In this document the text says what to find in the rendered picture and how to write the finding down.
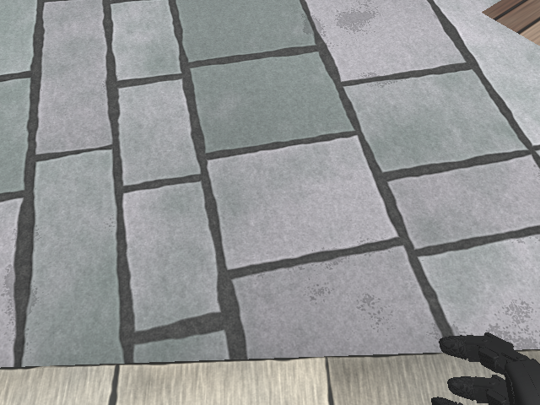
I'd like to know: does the right robot hand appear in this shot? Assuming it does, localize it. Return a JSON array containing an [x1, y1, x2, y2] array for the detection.
[[431, 332, 540, 405]]

